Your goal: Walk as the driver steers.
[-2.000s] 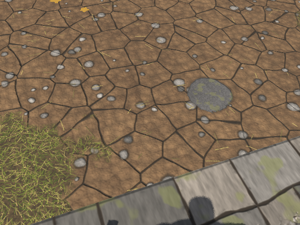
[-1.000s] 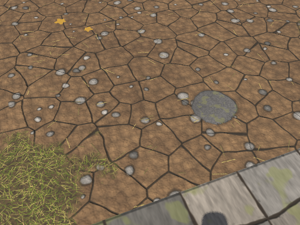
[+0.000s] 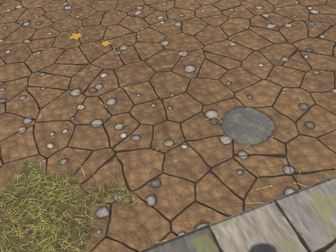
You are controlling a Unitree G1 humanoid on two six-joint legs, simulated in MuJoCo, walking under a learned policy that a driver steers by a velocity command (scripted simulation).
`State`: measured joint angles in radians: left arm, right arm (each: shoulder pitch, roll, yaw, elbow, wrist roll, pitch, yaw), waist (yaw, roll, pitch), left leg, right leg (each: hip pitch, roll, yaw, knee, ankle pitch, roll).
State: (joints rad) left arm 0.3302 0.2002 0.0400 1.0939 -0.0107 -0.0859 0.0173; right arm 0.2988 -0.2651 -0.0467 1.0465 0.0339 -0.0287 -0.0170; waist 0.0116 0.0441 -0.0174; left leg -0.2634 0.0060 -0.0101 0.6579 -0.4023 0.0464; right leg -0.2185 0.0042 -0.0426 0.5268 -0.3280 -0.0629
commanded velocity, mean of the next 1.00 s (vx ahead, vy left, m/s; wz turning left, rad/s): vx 0.46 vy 0.00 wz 0.13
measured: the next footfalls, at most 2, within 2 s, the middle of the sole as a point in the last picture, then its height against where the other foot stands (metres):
left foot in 0.44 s outside the picture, level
right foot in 0.94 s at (211, 216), level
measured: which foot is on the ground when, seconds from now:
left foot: up 0.00-0.42, down 0.44-0.96, up 0.98-1.00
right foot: down 0.00-0.44, up 0.46-0.92, down 0.94-1.00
